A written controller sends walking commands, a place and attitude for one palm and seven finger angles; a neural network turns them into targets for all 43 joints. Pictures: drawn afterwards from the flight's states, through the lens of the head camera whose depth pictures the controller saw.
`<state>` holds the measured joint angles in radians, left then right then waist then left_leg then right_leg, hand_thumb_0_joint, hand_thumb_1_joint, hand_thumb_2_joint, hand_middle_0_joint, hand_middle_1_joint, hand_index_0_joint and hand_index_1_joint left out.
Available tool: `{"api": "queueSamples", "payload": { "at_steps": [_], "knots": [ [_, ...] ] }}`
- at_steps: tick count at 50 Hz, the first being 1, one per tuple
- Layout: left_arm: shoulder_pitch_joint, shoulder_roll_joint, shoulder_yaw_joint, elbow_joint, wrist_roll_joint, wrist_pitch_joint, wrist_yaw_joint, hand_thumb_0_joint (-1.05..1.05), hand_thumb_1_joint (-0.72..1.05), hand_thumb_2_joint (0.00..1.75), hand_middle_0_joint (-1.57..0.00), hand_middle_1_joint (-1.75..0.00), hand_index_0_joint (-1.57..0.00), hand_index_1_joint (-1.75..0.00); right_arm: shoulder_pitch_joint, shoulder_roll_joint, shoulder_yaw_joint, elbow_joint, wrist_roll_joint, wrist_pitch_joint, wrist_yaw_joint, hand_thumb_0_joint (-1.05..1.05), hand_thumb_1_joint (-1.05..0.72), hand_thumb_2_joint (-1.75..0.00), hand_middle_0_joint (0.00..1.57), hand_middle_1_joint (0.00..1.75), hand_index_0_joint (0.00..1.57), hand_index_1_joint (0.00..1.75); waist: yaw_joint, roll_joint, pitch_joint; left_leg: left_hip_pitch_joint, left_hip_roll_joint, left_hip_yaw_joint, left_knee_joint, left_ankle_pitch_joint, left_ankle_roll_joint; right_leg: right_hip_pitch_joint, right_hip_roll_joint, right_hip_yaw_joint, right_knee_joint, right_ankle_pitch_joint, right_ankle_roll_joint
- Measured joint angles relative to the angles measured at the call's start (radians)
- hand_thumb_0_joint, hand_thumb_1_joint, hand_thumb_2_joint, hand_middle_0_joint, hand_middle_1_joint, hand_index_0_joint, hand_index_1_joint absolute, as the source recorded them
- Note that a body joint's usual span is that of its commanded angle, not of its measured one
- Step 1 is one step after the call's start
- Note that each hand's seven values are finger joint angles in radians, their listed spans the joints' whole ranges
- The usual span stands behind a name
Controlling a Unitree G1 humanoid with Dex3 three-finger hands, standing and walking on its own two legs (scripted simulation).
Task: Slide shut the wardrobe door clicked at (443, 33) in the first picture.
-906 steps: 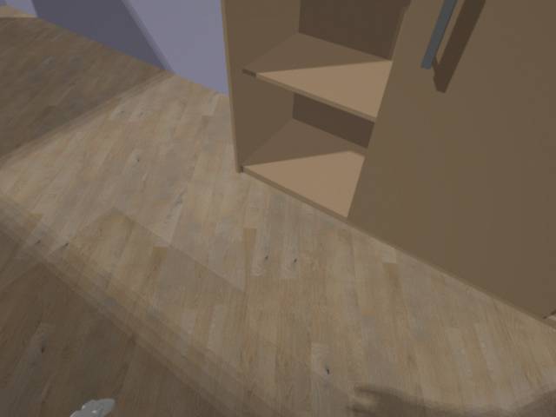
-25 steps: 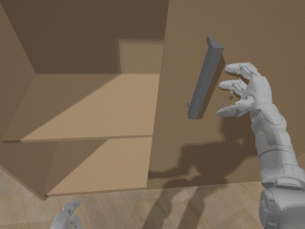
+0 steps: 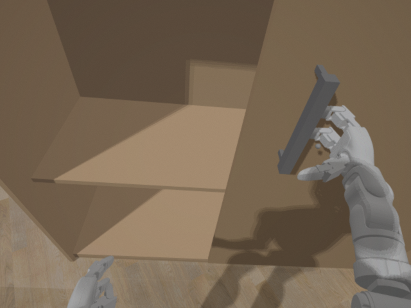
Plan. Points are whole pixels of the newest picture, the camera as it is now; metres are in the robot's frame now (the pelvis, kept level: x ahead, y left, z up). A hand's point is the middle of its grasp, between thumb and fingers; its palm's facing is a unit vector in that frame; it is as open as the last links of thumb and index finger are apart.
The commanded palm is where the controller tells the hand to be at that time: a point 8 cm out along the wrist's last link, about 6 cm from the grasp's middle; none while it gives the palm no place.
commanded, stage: slide the fingers in behind the handle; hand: right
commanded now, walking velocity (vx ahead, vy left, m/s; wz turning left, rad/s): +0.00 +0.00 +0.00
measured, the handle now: (299, 125) +0.43 -0.14 +0.17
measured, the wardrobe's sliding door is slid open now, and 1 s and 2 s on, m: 0.62 0.62 0.62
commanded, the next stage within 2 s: move the hooked fingers beside the handle in 0.04 s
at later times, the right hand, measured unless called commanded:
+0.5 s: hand (326, 149) +0.37 -0.18 +0.17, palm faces -0.01 +1.00 -0.04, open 14.0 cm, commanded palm +0.34 -0.23 +0.17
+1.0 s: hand (337, 150) +0.37 -0.19 +0.17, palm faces -0.02 +1.00 -0.04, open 14.0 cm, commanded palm +0.34 -0.25 +0.17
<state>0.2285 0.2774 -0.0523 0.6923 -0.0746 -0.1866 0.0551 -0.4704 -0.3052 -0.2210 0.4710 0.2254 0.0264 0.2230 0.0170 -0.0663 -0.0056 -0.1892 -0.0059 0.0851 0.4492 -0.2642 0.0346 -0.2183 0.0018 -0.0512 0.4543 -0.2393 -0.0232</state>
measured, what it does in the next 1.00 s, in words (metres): stands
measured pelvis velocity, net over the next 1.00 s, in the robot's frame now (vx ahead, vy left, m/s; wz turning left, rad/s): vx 0.00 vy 0.00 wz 0.00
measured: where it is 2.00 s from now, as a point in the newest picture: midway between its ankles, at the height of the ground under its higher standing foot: outside the picture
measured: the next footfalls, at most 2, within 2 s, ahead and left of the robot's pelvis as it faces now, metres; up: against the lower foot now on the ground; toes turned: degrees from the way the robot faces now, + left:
none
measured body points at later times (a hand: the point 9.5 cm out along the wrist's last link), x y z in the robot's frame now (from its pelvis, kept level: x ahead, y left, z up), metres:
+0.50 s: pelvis +0.01 +0.01 +0.00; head +0.00 +0.04 +0.45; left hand +0.18 +0.25 -0.09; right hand +0.37 -0.23 +0.17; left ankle -0.01 +0.09 -0.74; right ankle +0.00 -0.10 -0.74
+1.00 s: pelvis +0.00 +0.00 +0.00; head -0.01 +0.02 +0.45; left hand +0.15 +0.24 -0.10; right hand +0.36 -0.25 +0.18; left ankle -0.01 +0.09 -0.74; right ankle +0.00 -0.10 -0.74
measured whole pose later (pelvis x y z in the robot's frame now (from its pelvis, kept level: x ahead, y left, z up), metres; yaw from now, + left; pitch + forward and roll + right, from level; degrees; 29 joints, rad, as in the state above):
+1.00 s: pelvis +0.00 +0.00 +0.00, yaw +0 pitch -1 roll +0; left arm 0.23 0.28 -0.05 0.67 -0.08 -0.12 0.07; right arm -0.40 -0.34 -0.27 0.39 0.25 0.09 0.26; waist 0.02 -0.07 -0.02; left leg -0.16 -0.01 0.08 0.43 -0.26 0.03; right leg -0.19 0.00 -0.05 0.45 -0.24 -0.03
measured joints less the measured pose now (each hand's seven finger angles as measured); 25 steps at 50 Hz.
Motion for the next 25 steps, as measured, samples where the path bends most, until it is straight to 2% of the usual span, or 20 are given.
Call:
{"api": "queueSamples", "payload": {
  "at_steps": [11,25],
  "knots": [
    [-0.035,0.000,0.002,-0.012,-0.002,0.034,-0.001,0.01,0.91,0.90,-0.20,-0.30,-0.21,-0.30,0.062,0.018,0.006,-0.099,0.010,0.064,-0.009,-0.01,0.50,-0.30,0.31,1.21,0.30,1.21,-0.010,-0.002,-0.018,0.020,-0.006,0.001,-0.007,-0.011,0.006,0.019,-0.005,0.002,-0.005,-0.011,0.007],
    [-0.040,0.002,0.003,-0.028,-0.005,0.071,0.008,0.01,0.91,0.90,-0.20,-0.30,-0.21,-0.30,0.105,-0.009,-0.025,-0.143,0.020,0.097,0.010,-0.01,0.50,-0.30,0.30,1.20,0.30,1.20,-0.012,-0.002,-0.023,0.039,-0.007,0.004,-0.011,-0.016,0.007,0.036,-0.005,0.006,-0.008,-0.015,0.008]
  ]
}}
